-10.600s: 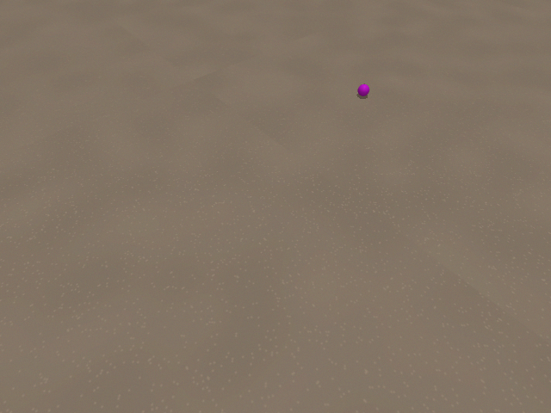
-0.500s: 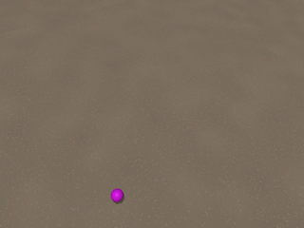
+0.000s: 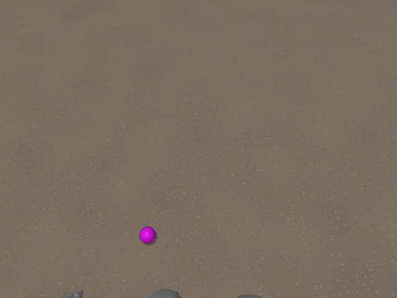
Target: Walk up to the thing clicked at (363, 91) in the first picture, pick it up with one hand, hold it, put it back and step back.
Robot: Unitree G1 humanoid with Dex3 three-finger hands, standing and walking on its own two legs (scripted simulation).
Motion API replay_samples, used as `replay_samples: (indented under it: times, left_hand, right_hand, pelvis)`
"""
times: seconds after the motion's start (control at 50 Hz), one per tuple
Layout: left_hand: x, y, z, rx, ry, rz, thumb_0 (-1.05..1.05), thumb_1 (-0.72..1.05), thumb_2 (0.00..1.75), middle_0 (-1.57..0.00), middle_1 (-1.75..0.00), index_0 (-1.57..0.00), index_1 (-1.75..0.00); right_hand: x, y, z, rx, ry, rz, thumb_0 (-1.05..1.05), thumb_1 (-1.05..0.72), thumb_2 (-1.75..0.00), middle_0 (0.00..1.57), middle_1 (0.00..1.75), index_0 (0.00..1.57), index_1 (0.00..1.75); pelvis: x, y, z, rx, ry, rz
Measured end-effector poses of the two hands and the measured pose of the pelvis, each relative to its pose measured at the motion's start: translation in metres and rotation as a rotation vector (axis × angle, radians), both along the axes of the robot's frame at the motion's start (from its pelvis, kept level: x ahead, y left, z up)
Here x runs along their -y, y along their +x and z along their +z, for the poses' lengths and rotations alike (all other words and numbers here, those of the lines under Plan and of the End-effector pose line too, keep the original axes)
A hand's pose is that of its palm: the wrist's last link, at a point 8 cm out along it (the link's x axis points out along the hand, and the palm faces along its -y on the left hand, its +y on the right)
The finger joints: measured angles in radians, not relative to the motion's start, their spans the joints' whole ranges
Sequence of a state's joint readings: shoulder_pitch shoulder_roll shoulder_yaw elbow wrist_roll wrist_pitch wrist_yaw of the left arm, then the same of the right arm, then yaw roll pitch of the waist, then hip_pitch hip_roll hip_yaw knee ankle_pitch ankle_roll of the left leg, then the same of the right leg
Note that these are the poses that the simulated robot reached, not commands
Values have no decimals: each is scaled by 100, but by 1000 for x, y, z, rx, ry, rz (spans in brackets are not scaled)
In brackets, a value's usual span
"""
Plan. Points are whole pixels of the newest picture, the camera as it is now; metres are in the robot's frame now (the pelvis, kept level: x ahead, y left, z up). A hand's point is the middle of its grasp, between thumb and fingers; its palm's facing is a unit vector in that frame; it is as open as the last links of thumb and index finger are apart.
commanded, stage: walk up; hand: left
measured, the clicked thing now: (147, 234) +0.43 +0.27 -0.73
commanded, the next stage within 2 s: stand in 1.46 s
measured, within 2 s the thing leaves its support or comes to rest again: neither
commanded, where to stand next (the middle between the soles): +0.05 +0.03 m, yaw +0 degrees
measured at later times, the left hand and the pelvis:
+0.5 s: hand out of the picture +0.05 +0.30 -0.14, palm faces +0.01 -0.92 -0.38, open 7.4 cm; pelvis +0.00 +0.03 +0.01, yaw +0 degrees
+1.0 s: hand out of the picture +0.10 +0.29 -0.13, palm faces -0.05 -0.93 -0.37, open 7.4 cm; pelvis +0.00 +0.03 +0.02, yaw -1 degrees
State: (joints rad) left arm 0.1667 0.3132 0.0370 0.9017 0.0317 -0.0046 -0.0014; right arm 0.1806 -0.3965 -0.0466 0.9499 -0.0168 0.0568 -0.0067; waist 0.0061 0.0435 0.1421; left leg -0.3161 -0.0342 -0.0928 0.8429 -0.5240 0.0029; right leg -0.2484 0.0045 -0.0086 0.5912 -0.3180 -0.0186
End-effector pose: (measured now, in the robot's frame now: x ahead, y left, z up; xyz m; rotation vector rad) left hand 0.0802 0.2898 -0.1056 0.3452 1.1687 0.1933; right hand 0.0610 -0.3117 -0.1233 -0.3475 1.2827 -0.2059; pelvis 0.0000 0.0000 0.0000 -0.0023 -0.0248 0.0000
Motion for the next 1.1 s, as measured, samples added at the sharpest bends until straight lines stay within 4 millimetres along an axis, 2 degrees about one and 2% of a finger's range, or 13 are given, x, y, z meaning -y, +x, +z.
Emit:
replay_samples:
  times: [0.12, 0.24, 0.46, 0.62, 0.9, 1.1]
  left_hand:
    - [-24, -12, -4, 43, 20, 32, 0, 89, 90, -20, -30, -21, -30]
    - [-46, -26, -1, 12, 29, 50, 0, 90, 90, -20, -30, -20, -30]
    - [-53, -41, 8, -11, 28, 56, 0, 90, 90, -20, -30, -20, -30]
    - [-50, -30, 6, -31, 7, 45, 0, 90, 90, -20, -30, -20, -30]
    - [-43, 6, 9, 6, 3, -10, 0, 90, 90, -20, -30, -20, -30]
    - [-41, 11, 13, 1, 18, -24, 0, 90, 90, -20, -30, -20, -30]
  right_hand:
    - [-19, 8, 0, 22, 7, 54, 1, -90, -90, 20, 30, 21, 30]
    - [-38, 16, 14, 108, 29, 62, 1, -90, -90, 20, 30, 21, 30]
    - [-54, 41, 22, 175, 66, 69, 1, -90, -90, 20, 30, 21, 30]
    - [-55, 38, 25, 138, 57, 47, 1, -90, -90, 20, 30, 21, 30]
    - [-45, 19, 26, 112, 36, -27, 1, -90, -90, 20, 30, 21, 30]
    - [-43, 2, 19, 74, 51, -50, 1, -90, -90, 20, 30, 21, 30]
  pelvis:
    - [-12, -11, -5, 13, 11, 38]
    - [-22, -12, 1, 19, 12, 19]
    - [-31, -6, 9, 28, -2, 8]
    - [-33, 0, 14, 21, 0, 0]
    - [-35, 2, 16, 28, 5, -17]
    - [-32, 0, 17, 27, 7, -24]
